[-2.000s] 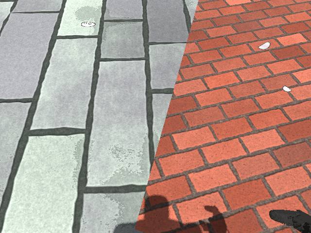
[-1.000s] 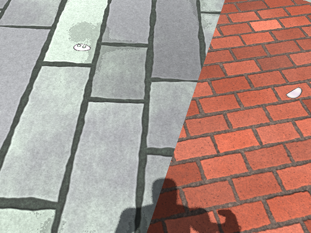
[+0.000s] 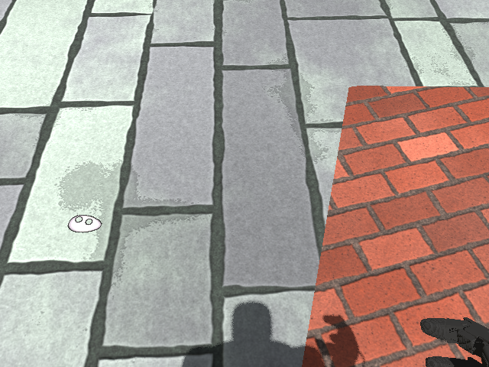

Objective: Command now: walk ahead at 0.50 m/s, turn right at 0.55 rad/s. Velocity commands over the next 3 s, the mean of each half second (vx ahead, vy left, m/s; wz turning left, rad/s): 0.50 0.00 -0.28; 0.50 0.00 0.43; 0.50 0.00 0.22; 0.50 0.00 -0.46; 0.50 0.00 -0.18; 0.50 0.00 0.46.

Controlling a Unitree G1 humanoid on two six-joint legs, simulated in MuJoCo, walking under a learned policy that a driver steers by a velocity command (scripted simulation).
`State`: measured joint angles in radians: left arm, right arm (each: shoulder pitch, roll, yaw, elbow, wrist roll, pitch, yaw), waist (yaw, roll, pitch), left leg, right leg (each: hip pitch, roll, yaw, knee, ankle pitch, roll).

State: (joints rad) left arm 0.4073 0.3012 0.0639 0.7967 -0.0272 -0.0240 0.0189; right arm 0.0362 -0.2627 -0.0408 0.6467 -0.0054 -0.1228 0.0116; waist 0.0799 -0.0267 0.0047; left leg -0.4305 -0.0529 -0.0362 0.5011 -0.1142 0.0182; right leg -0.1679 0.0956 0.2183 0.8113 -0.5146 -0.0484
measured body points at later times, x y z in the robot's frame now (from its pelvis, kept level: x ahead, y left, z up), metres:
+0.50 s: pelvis +0.26 -0.06 +0.00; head +0.30 -0.08 +0.45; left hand +0.52 +0.13 -0.07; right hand +0.20 -0.34 -0.14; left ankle +0.11 +0.11 -0.67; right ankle +0.33 -0.18 -0.73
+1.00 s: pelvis +0.53 -0.03 -0.01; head +0.56 -0.02 +0.43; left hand +0.53 +0.26 -0.14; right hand +0.75 -0.27 -0.10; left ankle +0.62 +0.05 -0.73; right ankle +0.35 -0.19 -0.68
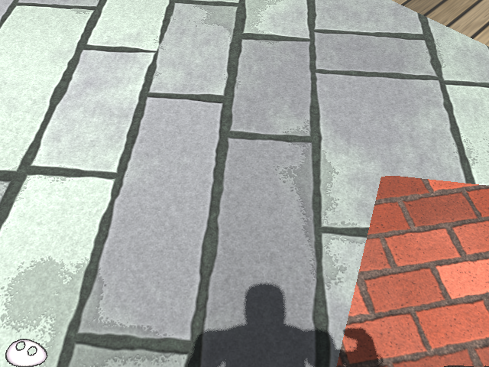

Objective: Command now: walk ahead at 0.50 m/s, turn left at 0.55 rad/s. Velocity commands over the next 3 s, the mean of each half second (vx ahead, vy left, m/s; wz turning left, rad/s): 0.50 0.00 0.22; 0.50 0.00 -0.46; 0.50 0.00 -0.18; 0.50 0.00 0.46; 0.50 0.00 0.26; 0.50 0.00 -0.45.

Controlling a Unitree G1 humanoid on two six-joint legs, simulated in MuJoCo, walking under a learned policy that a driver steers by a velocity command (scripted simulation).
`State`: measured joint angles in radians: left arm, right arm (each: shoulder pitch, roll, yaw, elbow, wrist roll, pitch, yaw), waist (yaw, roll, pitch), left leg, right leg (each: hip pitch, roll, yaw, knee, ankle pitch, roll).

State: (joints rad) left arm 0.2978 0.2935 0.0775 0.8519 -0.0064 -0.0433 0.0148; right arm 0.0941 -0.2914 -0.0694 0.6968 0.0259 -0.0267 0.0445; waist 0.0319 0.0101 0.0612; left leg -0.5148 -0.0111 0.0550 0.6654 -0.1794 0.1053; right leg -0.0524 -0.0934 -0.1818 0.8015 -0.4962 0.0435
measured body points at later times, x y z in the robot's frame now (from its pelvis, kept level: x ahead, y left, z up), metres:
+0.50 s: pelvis +0.30 -0.02 +0.01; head +0.33 -0.02 +0.46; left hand +0.48 +0.24 -0.08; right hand +0.37 -0.31 -0.11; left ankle +0.11 +0.07 -0.70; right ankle +0.43 -0.10 -0.72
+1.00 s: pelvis +0.60 -0.01 +0.01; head +0.62 -0.02 +0.46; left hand +0.66 +0.28 -0.11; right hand +0.80 -0.28 -0.04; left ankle +0.73 +0.08 -0.72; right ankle +0.44 -0.10 -0.71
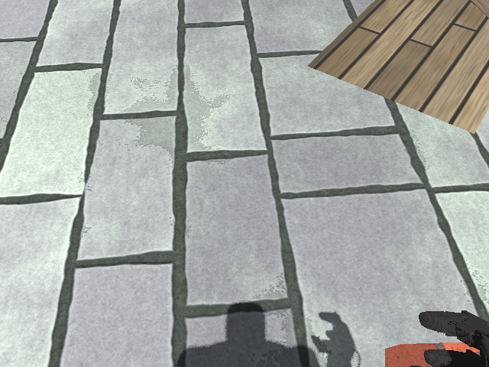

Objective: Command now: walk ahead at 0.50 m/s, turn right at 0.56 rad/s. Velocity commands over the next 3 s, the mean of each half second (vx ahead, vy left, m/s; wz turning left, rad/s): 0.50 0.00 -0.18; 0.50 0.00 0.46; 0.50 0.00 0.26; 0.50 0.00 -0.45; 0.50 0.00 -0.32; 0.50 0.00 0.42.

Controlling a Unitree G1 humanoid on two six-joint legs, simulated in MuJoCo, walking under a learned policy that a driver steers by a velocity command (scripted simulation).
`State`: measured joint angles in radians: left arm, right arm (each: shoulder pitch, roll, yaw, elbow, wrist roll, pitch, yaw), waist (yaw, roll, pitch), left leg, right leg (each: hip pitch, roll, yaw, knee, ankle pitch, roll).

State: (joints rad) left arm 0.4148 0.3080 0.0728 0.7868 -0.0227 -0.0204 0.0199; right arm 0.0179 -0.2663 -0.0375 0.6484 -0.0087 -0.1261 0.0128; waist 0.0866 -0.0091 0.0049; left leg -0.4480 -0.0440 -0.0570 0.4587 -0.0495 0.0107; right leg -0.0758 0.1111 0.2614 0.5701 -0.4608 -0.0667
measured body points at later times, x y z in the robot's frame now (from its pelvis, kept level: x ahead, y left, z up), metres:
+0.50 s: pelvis +0.26 -0.04 +0.00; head +0.30 -0.06 +0.45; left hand +0.52 +0.16 -0.06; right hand +0.21 -0.33 -0.13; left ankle +0.12 +0.12 -0.70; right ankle +0.35 -0.16 -0.73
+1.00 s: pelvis +0.52 +0.00 -0.01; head +0.55 +0.02 +0.44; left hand +0.49 +0.29 -0.14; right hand +0.78 -0.21 -0.09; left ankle +0.61 +0.10 -0.73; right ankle +0.36 -0.17 -0.69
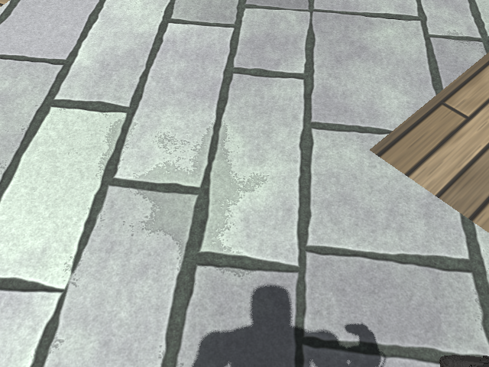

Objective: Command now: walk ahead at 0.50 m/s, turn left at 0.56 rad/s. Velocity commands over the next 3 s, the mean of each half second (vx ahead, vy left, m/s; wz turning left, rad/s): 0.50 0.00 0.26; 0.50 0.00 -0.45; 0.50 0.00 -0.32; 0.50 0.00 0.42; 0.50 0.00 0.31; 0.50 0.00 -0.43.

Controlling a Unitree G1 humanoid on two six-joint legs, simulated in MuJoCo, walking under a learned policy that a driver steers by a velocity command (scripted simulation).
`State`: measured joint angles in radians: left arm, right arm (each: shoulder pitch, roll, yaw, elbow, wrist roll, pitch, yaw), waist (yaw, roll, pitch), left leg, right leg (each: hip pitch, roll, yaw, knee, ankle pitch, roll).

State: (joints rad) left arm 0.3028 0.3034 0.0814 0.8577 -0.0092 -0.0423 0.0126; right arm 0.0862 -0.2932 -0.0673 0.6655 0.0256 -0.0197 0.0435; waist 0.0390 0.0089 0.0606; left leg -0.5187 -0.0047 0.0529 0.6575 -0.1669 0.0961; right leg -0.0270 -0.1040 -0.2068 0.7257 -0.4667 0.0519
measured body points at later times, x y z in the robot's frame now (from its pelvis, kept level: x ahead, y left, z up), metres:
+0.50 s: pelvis +0.30 -0.02 +0.01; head +0.32 -0.02 +0.46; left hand +0.48 +0.25 -0.08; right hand +0.37 -0.31 -0.11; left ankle +0.11 +0.08 -0.71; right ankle +0.43 -0.10 -0.72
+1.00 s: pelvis +0.59 +0.00 +0.01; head +0.62 -0.01 +0.46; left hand +0.65 +0.29 -0.11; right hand +0.80 -0.27 -0.04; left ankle +0.73 +0.10 -0.72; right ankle +0.44 -0.10 -0.71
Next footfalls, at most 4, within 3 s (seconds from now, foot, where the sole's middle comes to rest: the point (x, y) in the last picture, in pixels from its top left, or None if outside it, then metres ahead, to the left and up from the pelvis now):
0.50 right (295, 355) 0.47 -0.10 -0.75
0.98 left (231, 252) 0.77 0.09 -0.75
1.48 right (342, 208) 0.94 -0.26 -0.75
2.00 left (280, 132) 1.27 -0.06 -0.75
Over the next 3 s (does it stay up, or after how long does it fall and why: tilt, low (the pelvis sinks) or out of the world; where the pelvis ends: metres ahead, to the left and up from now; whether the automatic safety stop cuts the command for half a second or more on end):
stays up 1.69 -0.16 0.02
